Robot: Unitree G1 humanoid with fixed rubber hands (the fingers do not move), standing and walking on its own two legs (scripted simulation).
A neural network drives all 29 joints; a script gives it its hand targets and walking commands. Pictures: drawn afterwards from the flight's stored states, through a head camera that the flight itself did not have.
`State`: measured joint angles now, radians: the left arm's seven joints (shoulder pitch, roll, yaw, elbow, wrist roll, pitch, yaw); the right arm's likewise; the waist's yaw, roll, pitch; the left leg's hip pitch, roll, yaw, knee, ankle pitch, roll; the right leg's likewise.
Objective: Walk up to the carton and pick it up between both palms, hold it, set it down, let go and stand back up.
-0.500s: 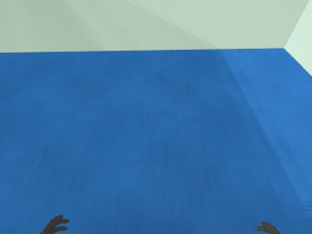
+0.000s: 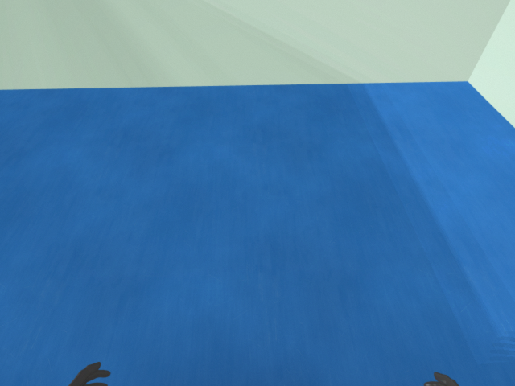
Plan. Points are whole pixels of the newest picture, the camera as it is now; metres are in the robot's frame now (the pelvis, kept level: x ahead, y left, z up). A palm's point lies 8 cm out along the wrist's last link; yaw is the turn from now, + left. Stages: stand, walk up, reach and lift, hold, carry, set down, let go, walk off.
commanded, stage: stand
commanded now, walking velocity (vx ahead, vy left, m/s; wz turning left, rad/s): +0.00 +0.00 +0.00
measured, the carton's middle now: out of the picture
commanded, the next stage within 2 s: walk up in 0.32 s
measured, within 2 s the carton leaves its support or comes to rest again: neither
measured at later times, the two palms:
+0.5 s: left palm out of the picture +0.11 +0.29 -0.08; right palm out of the picture +0.10 -0.31 -0.10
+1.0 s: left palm out of the picture -0.04 +0.44 -0.10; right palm out of the picture +0.11 -0.19 -0.07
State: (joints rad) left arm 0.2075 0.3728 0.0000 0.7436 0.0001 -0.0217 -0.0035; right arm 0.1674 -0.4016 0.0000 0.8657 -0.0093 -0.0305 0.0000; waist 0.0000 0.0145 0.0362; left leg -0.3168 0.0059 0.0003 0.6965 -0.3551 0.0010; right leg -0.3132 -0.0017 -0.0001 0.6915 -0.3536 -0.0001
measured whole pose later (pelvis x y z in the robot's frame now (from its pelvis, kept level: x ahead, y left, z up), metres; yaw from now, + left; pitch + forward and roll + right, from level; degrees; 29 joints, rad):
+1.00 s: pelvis -0.07 +0.09 +0.00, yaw +17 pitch +1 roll -3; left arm 0.11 0.48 0.00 0.79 0.00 0.03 0.01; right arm 0.19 -0.45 0.00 0.75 -0.02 0.04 0.08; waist -0.01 -0.01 0.14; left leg -0.39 0.01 -0.06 0.69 -0.33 0.01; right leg -0.50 -0.09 -0.08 0.95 -0.53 -0.01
